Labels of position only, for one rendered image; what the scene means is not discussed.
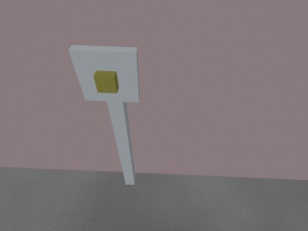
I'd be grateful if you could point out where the panel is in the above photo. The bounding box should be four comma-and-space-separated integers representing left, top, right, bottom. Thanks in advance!
68, 45, 140, 185

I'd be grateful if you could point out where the button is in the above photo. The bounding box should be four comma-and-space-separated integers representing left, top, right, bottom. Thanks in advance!
93, 70, 119, 93

